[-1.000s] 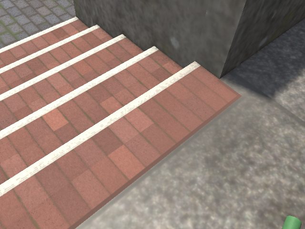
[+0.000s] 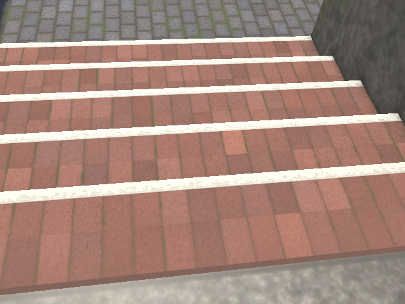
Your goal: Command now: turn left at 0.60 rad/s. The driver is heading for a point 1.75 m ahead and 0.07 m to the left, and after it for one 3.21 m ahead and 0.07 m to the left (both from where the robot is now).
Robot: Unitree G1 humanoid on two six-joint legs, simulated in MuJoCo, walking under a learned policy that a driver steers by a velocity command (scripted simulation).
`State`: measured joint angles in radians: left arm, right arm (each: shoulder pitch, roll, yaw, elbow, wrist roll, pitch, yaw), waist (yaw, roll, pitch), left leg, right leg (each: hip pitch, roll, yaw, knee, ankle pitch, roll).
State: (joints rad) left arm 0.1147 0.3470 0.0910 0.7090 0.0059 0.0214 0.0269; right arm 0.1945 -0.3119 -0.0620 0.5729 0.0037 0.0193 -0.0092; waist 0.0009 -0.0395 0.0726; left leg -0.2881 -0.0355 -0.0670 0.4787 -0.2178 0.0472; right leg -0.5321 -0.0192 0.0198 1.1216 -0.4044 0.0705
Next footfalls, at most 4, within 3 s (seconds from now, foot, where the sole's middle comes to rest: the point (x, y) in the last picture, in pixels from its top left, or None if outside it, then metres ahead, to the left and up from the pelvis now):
0.30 right None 0.07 -0.13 -0.78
0.72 left None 0.18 0.17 -0.78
1.18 right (186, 254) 0.59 0.03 -0.78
1.58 left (127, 203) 0.77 0.25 -0.78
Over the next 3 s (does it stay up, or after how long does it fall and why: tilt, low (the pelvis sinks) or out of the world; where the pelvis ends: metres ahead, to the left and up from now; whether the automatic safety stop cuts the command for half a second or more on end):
stays up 1.45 0.11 -0.26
